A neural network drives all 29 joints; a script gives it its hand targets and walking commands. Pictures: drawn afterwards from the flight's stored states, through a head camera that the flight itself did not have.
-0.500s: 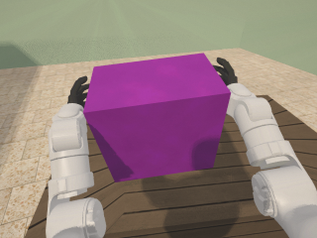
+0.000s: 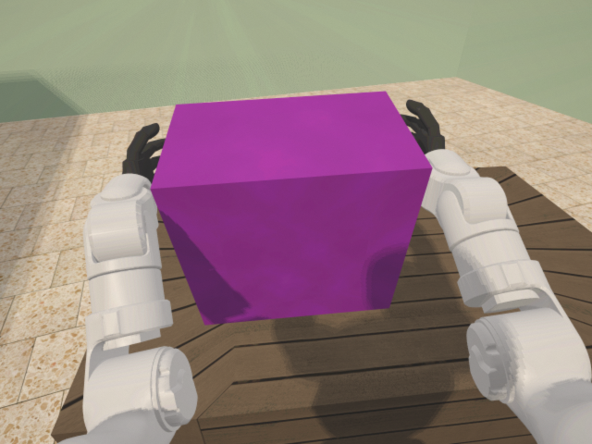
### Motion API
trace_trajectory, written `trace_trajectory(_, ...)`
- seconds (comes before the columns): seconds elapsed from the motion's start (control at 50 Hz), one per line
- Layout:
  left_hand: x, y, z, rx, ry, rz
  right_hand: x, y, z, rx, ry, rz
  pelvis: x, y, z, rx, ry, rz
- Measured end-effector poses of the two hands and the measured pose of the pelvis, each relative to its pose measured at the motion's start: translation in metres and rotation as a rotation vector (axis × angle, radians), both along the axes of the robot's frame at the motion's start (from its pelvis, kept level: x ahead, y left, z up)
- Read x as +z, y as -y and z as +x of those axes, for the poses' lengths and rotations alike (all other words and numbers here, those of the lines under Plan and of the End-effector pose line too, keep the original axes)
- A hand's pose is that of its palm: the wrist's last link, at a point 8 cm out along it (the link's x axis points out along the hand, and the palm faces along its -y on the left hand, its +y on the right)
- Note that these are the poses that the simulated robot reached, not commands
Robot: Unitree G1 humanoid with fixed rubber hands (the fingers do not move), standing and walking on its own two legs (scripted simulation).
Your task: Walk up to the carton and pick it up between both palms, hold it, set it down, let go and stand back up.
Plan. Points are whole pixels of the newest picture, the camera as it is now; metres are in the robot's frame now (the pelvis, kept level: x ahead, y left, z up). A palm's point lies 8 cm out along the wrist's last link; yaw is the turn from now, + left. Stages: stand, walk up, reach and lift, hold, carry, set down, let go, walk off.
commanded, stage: hold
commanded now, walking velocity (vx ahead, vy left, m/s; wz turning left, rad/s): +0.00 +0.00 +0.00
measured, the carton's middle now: (290, 214) +0.36 +0.00 +0.21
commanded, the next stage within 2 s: none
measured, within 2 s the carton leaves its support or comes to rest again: neither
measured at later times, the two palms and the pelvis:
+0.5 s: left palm (141, 184) +0.38 +0.19 +0.25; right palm (417, 151) +0.38 -0.17 +0.28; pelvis +0.02 +0.01 +0.00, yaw +0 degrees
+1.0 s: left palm (142, 175) +0.36 +0.18 +0.28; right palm (433, 154) +0.36 -0.18 +0.28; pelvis +0.00 +0.00 +0.00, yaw +0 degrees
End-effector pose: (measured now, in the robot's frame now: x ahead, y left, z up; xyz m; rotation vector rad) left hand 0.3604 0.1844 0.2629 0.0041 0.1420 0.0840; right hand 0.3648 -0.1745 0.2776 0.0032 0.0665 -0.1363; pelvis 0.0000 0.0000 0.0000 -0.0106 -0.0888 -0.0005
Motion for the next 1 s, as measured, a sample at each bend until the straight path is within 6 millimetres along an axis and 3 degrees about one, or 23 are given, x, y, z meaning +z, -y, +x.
trace_trajectory(0.18, 0.017, -0.006, 0.003, 0.012, 0.022, 0.013, 0.016, -0.007, 0.007, 0.012, 0.020, 0.007, 0.000, -0.002, 0.003, -0.001, -0.011, 0.002)
trace_trajectory(0.48, -0.008, -0.006, 0.018, -0.009, -0.012, 0.026, 0.004, -0.007, 0.018, -0.001, -0.013, -0.007, 0.000, -0.007, 0.015, -0.001, -0.008, -0.001)
trace_trajectory(0.66, -0.008, -0.006, 0.004, 0.020, 0.022, -0.005, 0.005, -0.008, 0.011, 0.019, 0.022, 0.001, 0.000, -0.006, 0.019, -0.004, 0.004, -0.001)
trace_trajectory(0.78, -0.004, -0.005, -0.005, 0.016, 0.010, 0.000, 0.006, -0.006, 0.002, 0.018, 0.007, 0.009, 0.000, -0.003, 0.013, -0.003, 0.031, 0.002)
trace_trajectory(1.0, 0.014, 0.006, -0.003, 0.003, 0.011, 0.018, 0.007, 0.006, -0.002, 0.001, 0.009, 0.019, 0.000, 0.000, -0.003, -0.008, 0.005, 0.003)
